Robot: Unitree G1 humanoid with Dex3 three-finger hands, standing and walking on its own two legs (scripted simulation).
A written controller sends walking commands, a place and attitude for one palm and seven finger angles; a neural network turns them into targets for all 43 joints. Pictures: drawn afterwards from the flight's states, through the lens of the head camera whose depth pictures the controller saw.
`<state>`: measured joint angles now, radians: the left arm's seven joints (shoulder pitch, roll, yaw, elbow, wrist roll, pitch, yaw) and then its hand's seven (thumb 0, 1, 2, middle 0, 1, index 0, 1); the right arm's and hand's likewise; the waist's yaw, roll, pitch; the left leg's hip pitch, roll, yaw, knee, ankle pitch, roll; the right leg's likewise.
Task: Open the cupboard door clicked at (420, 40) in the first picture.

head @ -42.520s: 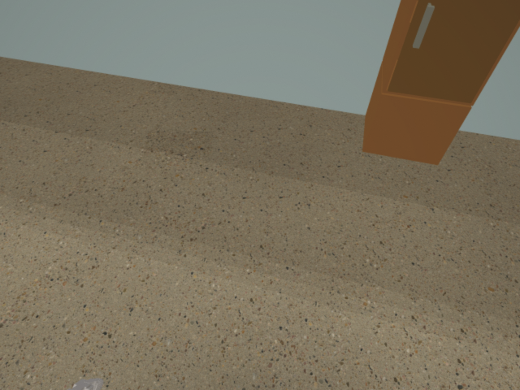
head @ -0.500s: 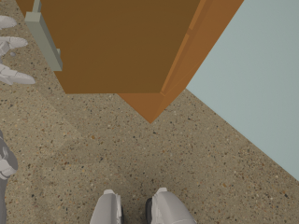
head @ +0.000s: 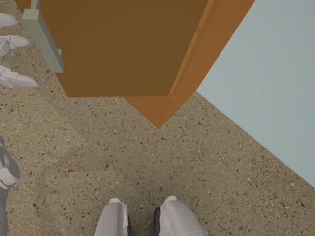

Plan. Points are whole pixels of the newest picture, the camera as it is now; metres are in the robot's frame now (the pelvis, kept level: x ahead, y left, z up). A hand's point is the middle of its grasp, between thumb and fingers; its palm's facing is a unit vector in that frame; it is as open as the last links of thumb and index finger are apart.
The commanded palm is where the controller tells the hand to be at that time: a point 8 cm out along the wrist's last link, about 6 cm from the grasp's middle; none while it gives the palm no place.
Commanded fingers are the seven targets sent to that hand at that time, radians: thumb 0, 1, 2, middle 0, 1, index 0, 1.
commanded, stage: slide the fingers in behind the handle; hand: left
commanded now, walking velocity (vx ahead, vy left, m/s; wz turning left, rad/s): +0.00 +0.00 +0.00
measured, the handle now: (48, 38) +0.56 +0.23 +0.07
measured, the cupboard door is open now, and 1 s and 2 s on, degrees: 48 47 47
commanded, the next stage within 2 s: close the thumb around the handle in 1.42 s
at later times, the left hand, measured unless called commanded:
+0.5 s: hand (35, 55) +0.51 +0.25 +0.07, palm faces +0.04 -1.00 -0.01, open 14.0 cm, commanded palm +0.49 +0.28 +0.07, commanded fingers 0.00 -0.50 0.30 -0.30 -1.20 -0.30 -1.20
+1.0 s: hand (53, 55) +0.51 +0.21 +0.07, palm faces +0.05 -1.00 +0.00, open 14.0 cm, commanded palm +0.50 +0.24 +0.07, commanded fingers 0.00 -0.50 0.30 -0.30 -1.20 -0.30 -1.20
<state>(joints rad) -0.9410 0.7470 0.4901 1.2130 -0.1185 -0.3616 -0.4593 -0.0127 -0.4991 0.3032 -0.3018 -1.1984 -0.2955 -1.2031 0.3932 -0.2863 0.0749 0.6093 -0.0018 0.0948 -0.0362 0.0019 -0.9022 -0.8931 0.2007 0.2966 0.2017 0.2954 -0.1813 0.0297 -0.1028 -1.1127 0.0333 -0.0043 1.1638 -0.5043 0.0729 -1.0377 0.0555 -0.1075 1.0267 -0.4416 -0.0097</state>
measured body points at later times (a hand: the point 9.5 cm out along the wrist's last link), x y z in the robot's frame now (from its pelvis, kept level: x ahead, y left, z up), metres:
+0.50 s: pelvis +0.00 +0.00 +0.00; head +0.15 +0.04 +0.43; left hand +0.50 +0.30 +0.07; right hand +0.01 -0.27 -0.10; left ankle +0.01 +0.06 -0.65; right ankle +0.02 -0.12 -0.65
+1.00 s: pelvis +0.01 -0.01 +0.00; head +0.15 +0.02 +0.43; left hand +0.51 +0.27 +0.07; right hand +0.01 -0.28 -0.10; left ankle +0.01 +0.06 -0.65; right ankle +0.02 -0.12 -0.65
